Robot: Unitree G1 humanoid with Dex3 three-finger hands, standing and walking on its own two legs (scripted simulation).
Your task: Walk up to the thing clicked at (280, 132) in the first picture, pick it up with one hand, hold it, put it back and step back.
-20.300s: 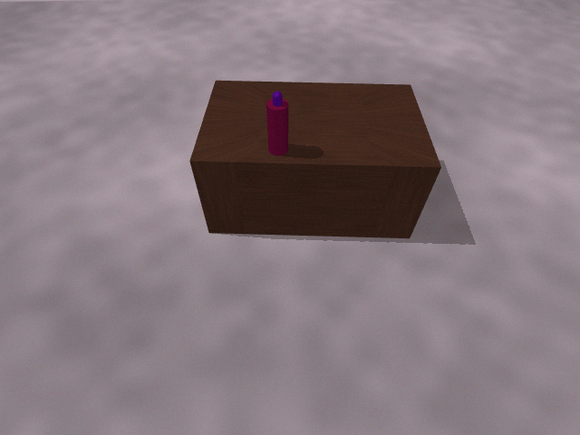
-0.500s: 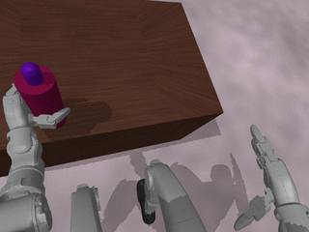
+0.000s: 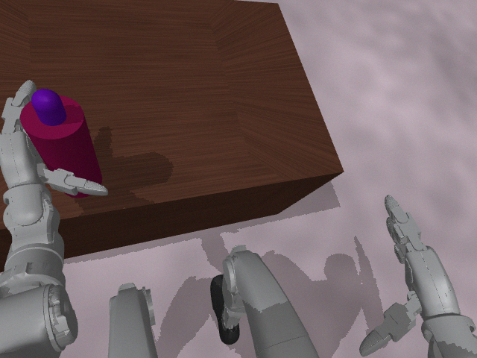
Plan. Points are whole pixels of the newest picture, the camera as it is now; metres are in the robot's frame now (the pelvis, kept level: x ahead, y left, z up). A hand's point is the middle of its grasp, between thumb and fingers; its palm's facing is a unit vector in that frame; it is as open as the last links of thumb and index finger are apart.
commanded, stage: withdraw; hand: left
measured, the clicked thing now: (66, 146) +0.48 +0.16 -0.04
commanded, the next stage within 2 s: rise in 0.18 s
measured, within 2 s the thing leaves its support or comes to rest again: rests again in 0.04 s
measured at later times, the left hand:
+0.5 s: hand out of the picture +0.48 +0.25 +0.05, palm faces +0.16 -0.95 -0.26, open 17.6 cm
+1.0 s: hand out of the picture +0.33 +0.21 +0.08, palm faces +0.13 -0.96 -0.25, open 17.3 cm
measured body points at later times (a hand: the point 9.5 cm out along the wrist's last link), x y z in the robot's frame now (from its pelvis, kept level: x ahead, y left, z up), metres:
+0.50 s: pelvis +0.02 +0.01 +0.07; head +0.16 +0.04 +0.50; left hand +0.46 +0.30 +0.06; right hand +0.16 -0.27 +0.07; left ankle +0.03 +0.12 -0.55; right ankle +0.11 -0.15 -0.55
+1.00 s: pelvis +0.06 +0.00 +0.14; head +0.11 +0.02 +0.59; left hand +0.32 +0.26 +0.10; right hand +0.22 -0.23 +0.11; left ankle +0.03 +0.12 -0.55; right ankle +0.11 -0.15 -0.55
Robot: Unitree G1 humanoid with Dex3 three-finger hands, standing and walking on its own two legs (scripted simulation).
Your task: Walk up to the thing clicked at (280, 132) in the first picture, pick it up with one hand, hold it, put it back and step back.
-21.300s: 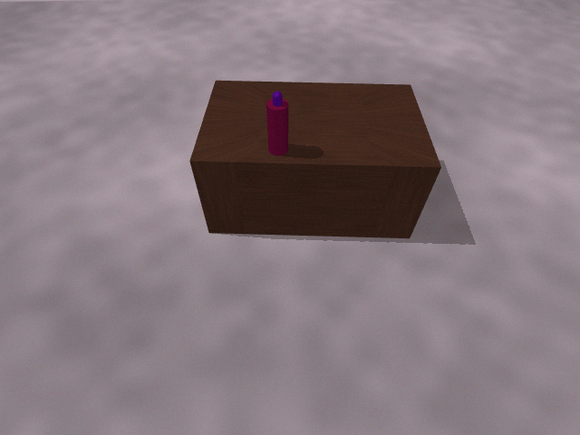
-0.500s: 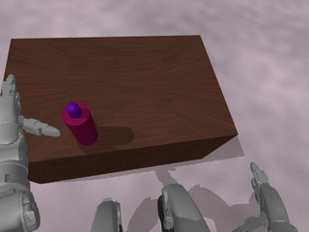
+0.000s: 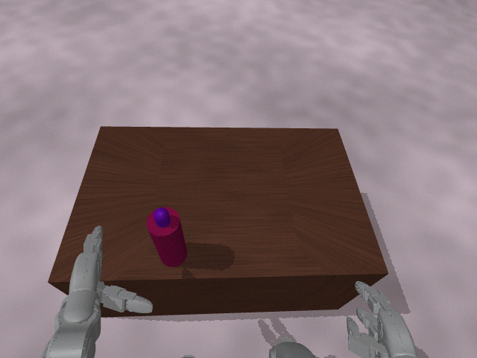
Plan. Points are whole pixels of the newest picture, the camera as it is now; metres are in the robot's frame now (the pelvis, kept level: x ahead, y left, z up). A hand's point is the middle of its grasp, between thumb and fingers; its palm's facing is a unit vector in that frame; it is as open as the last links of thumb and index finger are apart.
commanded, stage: home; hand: left
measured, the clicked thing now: (167, 235) +0.41 +0.17 -0.19
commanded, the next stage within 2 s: none
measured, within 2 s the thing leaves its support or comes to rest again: neither
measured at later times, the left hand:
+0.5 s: hand (133, 340) +0.17 +0.17 -0.05, palm faces +0.13 -0.96 -0.24, open 17.3 cm
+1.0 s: hand (131, 345) +0.16 +0.17 -0.05, palm faces +0.12 -0.97 -0.23, open 17.3 cm
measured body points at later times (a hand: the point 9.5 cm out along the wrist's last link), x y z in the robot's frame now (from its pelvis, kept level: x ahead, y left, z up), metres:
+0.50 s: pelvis +0.00 -0.01 +0.00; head +0.02 +0.00 +0.45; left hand +0.16 +0.22 -0.04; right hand +0.16 -0.23 -0.03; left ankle -0.03 +0.12 -0.69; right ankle +0.05 -0.15 -0.69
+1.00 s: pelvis -0.01 -0.01 +0.00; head +0.01 +0.00 +0.45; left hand +0.15 +0.22 -0.04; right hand +0.16 -0.23 -0.03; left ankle -0.03 +0.12 -0.69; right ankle +0.05 -0.15 -0.69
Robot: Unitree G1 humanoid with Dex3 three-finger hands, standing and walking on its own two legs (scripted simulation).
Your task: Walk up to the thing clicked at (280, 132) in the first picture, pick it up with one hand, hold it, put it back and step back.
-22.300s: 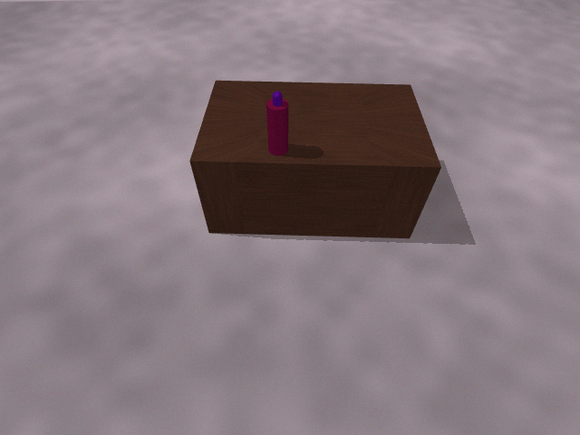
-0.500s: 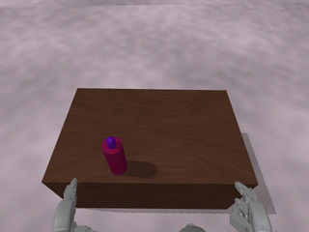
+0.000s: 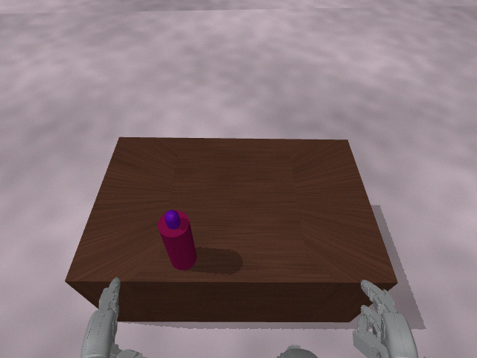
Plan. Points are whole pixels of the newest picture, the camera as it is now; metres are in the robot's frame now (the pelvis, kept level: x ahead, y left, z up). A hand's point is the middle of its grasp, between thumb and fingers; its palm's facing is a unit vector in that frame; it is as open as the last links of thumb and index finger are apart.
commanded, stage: home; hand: left
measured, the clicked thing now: (178, 238) +0.42 +0.17 -0.19
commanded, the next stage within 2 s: stand in 1.34 s
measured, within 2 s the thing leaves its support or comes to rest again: neither
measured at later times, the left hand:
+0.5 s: hand (141, 334) +0.18 +0.17 -0.06, palm faces +0.11 -0.97 -0.22, open 17.1 cm
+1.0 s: hand (139, 337) +0.17 +0.18 -0.06, palm faces +0.11 -0.96 -0.24, open 17.2 cm
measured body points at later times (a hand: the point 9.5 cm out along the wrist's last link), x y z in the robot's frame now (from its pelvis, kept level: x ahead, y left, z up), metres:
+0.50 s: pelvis +0.00 +0.00 +0.00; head +0.03 +0.00 +0.45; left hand +0.17 +0.23 -0.04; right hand +0.17 -0.23 -0.03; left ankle -0.02 +0.12 -0.69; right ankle +0.05 -0.14 -0.69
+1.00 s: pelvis +0.00 +0.00 +0.00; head +0.02 +0.01 +0.45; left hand +0.16 +0.23 -0.04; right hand +0.16 -0.24 -0.06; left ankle -0.02 +0.12 -0.69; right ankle +0.05 -0.14 -0.69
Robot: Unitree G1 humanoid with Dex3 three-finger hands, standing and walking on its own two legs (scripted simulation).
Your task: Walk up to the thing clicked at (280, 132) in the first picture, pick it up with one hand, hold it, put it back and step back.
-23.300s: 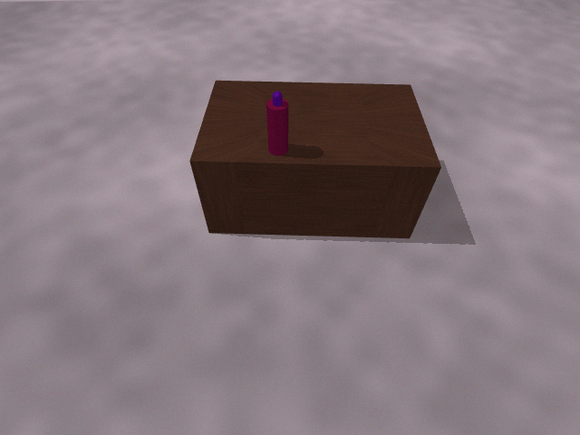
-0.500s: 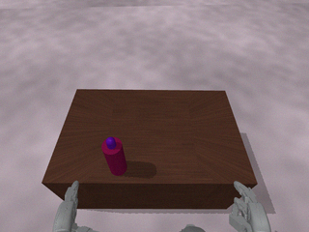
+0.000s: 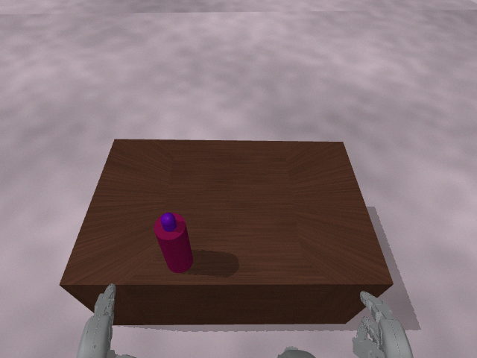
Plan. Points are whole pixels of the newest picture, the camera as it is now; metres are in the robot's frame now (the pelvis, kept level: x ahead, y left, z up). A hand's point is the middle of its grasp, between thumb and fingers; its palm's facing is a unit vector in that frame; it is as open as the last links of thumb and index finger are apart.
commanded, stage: home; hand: left
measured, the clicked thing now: (174, 240) +0.42 +0.17 -0.19
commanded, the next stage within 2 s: stand in 0.34 s
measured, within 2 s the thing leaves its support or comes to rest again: neither
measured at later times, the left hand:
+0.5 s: hand out of the picture +0.14 +0.21 -0.11, palm faces -0.04 -0.94 -0.34, open 17.3 cm
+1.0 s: hand out of the picture +0.06 +0.24 -0.11, palm faces +0.01 -0.94 -0.34, open 8.0 cm
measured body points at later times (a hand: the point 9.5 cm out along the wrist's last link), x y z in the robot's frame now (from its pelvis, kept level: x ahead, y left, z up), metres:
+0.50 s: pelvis +0.00 +0.00 +0.01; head +0.02 +0.00 +0.46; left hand +0.14 +0.26 -0.08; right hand +0.14 -0.27 -0.10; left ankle -0.02 +0.13 -0.69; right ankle +0.05 -0.14 -0.69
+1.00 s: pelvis +0.00 -0.01 +0.04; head -0.01 -0.01 +0.49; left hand +0.06 +0.29 -0.09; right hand +0.06 -0.30 -0.10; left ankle -0.02 +0.13 -0.69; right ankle +0.05 -0.14 -0.69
